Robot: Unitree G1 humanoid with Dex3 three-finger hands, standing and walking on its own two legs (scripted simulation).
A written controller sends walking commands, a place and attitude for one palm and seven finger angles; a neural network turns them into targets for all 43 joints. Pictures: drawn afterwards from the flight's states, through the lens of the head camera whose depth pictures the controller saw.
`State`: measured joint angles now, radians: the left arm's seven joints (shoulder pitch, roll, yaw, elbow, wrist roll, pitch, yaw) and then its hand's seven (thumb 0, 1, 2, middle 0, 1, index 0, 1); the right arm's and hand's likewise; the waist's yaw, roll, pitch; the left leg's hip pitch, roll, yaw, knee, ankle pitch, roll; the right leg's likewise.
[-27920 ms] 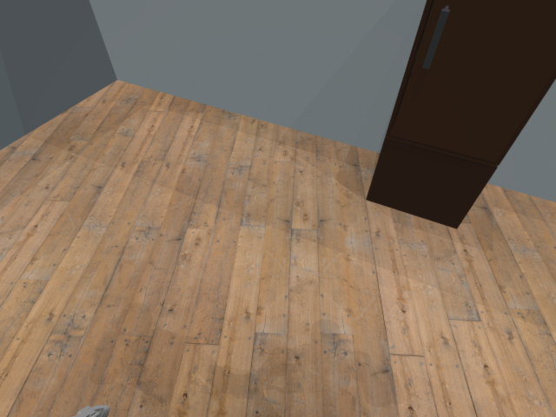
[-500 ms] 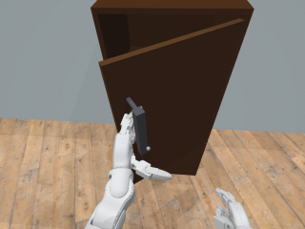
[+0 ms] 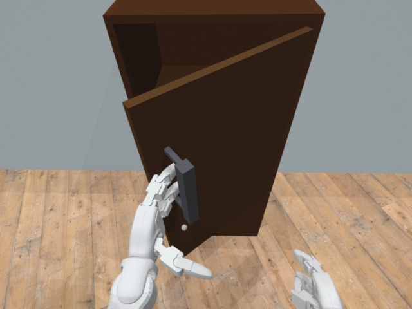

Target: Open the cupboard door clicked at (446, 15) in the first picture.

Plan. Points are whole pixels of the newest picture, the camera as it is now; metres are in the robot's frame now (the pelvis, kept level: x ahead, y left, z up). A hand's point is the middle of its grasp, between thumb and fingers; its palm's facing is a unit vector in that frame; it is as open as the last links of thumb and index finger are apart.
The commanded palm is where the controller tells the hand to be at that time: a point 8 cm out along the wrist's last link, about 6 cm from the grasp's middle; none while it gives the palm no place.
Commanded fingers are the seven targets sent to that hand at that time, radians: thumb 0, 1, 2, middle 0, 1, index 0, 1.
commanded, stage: slide the hand sideways off the handle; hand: left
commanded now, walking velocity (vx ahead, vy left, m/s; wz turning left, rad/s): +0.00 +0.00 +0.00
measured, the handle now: (181, 187) +0.32 +0.07 +0.09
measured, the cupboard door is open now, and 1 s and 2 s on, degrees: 40 39 39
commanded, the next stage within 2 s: draw the hand back to the body in 0.58 s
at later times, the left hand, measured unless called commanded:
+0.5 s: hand (149, 253) +0.19 +0.11 +0.09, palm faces +0.01 -1.00 -0.02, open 16.3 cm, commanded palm +0.16 +0.16 +0.09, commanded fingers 0.00 -0.50 0.30 -0.15 -0.30 -0.15 -0.30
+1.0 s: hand (117, 249) +0.19 +0.15 +0.11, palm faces +0.04 -1.00 -0.06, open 16.3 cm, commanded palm +0.15 +0.21 +0.12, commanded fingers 0.00 -0.50 0.30 -0.15 -0.30 -0.15 -0.30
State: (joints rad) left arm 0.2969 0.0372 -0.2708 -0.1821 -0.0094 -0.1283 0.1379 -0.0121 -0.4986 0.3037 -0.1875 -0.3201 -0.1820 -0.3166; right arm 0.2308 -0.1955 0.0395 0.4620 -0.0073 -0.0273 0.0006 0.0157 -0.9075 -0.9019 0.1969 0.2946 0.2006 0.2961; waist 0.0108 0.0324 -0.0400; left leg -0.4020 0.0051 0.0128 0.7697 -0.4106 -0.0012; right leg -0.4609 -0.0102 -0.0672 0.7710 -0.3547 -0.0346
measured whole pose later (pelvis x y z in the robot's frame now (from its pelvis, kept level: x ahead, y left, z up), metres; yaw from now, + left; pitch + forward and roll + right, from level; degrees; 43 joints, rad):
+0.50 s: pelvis +0.01 +0.00 -0.01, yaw +1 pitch +6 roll +0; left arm 0.61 0.11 -0.14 -0.41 -0.08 -0.20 -0.02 -0.01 -0.50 0.30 -0.16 -0.30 -0.15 -0.30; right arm 0.28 -0.21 0.03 0.42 0.00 -0.12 -0.02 0.02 -0.91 -0.90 0.20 0.29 0.20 0.30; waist 0.03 0.04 -0.08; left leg -0.51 0.00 -0.01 0.89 -0.48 0.00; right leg -0.56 -0.02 -0.09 0.88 -0.42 -0.03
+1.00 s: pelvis +0.01 +0.01 -0.01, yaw +1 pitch +4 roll -1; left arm 0.61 0.17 -0.02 -0.49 -0.16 -0.12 -0.07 -0.01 -0.50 0.30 -0.15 -0.30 -0.15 -0.30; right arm 0.29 -0.22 0.04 0.44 0.03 -0.17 -0.05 0.02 -0.91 -0.90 0.20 0.29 0.20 0.30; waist 0.03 0.06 -0.10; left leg -0.48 0.00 -0.01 0.88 -0.48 0.01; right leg -0.52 -0.02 -0.09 0.85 -0.41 -0.02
